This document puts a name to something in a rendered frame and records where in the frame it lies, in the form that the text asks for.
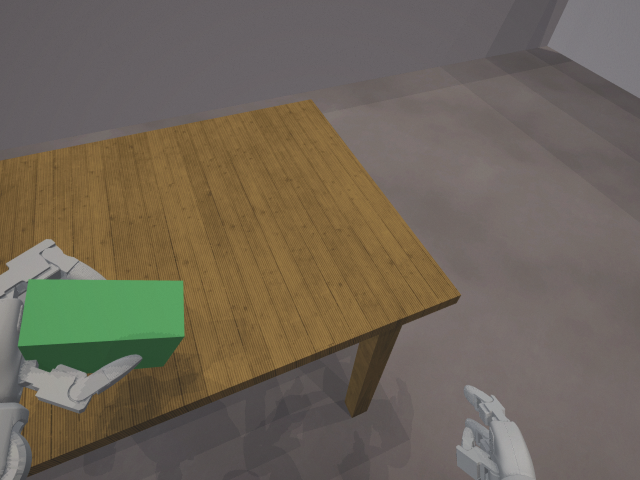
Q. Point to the robot left hand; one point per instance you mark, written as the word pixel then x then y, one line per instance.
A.
pixel 64 386

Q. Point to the robot right hand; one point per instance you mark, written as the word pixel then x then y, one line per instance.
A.
pixel 503 451

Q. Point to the robot left forearm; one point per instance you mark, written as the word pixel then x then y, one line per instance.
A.
pixel 15 451

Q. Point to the sponge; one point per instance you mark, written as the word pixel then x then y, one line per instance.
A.
pixel 87 324

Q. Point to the table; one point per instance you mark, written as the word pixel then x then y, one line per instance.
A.
pixel 287 249

